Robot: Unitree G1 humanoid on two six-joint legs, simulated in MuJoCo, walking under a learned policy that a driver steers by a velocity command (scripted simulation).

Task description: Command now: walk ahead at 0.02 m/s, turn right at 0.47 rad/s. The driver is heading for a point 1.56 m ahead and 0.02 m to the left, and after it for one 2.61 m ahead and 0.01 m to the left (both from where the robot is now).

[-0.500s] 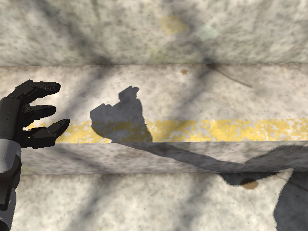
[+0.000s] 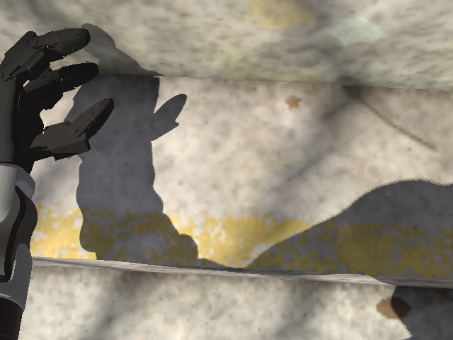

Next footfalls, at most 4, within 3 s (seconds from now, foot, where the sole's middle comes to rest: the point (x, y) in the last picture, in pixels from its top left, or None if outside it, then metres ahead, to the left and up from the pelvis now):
0.04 right None -0.33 -0.11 -0.72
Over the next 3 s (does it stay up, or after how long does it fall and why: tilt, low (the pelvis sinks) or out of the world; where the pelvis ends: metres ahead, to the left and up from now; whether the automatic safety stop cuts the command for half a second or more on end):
falls after 0.12 s (tilt)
